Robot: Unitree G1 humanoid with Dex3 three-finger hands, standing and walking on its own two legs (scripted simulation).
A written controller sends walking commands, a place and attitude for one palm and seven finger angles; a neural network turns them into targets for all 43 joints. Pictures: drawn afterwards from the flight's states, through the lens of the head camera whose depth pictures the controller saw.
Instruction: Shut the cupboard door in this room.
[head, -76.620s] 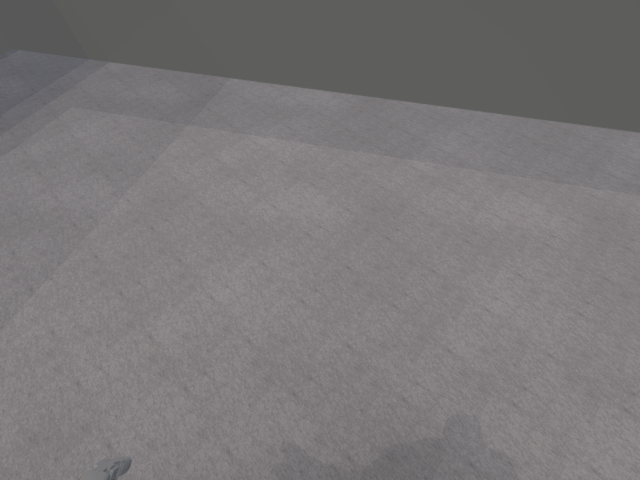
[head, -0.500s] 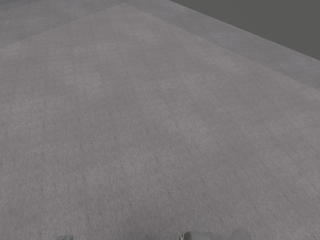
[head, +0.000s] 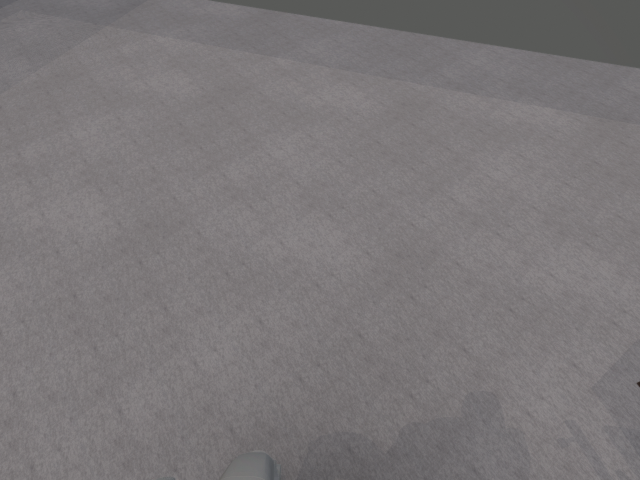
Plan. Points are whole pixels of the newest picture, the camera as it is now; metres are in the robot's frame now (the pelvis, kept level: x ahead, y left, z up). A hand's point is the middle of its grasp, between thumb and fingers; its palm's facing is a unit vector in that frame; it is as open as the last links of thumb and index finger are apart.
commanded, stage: turn to face it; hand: left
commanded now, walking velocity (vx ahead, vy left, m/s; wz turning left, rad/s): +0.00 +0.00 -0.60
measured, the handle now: out of the picture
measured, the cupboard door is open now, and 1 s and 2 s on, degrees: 36 36 36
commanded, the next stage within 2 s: none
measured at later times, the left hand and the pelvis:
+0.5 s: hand (169, 470) +0.15 +0.23 -0.16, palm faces -0.27 -0.94 -0.21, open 7.4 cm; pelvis +0.00 +0.05 +0.00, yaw -18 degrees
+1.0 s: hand (230, 465) +0.16 +0.14 -0.16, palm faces -0.52 -0.82 -0.23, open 7.4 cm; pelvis -0.01 +0.02 +0.00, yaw -34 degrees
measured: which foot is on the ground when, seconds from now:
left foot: up 0.00-0.14, down 0.16-0.64, up 0.66-1.00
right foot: down 0.00-0.16, up 0.18-0.62, down 0.64-1.00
